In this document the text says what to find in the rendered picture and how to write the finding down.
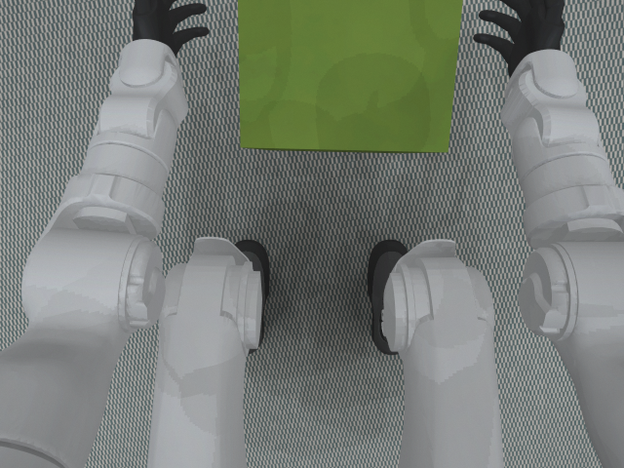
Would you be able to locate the robot foot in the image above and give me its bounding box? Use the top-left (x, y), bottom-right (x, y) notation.
top-left (235, 240), bottom-right (270, 354)
top-left (368, 240), bottom-right (408, 355)

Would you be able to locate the robot right forearm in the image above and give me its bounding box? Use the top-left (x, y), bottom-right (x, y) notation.
top-left (500, 49), bottom-right (624, 250)

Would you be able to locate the carton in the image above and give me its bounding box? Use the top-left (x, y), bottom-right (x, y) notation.
top-left (238, 0), bottom-right (463, 153)

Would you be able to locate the robot right upper arm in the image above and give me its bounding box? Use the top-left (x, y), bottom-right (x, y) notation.
top-left (518, 242), bottom-right (624, 468)

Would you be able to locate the robot right foot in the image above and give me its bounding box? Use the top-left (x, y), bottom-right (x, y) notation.
top-left (368, 240), bottom-right (408, 355)

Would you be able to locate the robot right hand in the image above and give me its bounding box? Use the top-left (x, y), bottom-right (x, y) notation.
top-left (473, 0), bottom-right (565, 78)

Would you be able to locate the robot left upper arm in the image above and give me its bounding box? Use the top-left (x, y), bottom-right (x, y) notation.
top-left (0, 227), bottom-right (166, 468)

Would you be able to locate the robot left foot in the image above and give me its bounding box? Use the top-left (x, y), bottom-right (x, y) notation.
top-left (235, 240), bottom-right (270, 354)

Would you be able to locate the robot left forearm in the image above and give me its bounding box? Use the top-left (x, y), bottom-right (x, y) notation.
top-left (21, 39), bottom-right (188, 318)

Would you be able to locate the robot left hand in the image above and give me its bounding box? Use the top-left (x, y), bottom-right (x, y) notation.
top-left (132, 0), bottom-right (210, 57)

